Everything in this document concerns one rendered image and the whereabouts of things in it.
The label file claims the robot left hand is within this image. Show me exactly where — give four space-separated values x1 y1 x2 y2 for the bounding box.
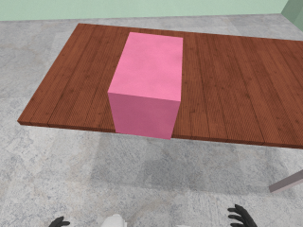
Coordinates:
48 216 70 227

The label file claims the table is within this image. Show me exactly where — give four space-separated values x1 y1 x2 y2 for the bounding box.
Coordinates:
17 23 303 194

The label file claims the robot right hand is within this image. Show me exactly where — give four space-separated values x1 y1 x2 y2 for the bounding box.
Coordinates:
227 204 258 227

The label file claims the robot left thigh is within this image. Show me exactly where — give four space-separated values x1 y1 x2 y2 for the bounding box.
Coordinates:
100 216 128 227

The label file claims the carton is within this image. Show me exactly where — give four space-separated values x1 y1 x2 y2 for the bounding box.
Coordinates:
107 32 183 140

